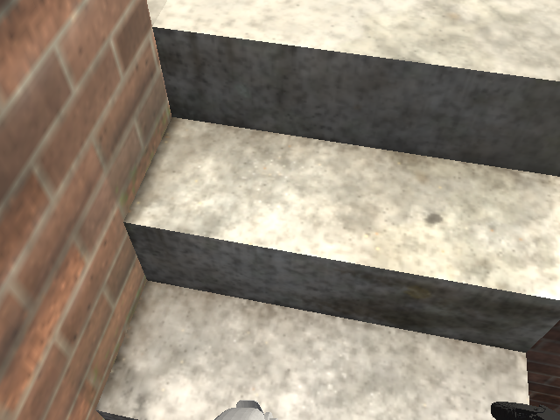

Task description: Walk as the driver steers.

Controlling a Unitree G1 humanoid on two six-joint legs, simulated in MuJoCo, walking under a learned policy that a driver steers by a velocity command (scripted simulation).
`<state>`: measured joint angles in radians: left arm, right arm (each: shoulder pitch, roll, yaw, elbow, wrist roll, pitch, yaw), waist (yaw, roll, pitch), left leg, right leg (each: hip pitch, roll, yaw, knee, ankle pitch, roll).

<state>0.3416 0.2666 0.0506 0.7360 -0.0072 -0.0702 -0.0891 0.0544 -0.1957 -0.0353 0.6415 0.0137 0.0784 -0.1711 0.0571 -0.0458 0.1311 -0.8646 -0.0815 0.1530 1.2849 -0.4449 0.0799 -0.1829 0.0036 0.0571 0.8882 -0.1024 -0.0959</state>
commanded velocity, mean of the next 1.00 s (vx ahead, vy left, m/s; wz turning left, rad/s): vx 0.25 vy -0.02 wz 0.00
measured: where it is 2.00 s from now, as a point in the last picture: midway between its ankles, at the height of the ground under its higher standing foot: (373, 417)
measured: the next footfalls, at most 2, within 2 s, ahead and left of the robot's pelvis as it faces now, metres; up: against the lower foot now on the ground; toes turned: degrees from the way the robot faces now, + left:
right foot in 0.24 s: +0.16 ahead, -0.18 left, +0.21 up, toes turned +3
right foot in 0.40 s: +0.30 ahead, -0.22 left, +0.19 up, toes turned -5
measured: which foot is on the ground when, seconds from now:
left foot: down 0.00-0.44, up 0.46-0.88, down 0.90-1.00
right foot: up 0.00-0.22, down 0.24-0.28, up 0.30-0.38, down 0.40-0.90, up 0.92-1.00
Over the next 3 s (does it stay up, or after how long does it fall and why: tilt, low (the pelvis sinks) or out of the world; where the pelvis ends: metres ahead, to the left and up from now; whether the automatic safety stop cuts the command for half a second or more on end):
stays up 0.36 -0.08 0.33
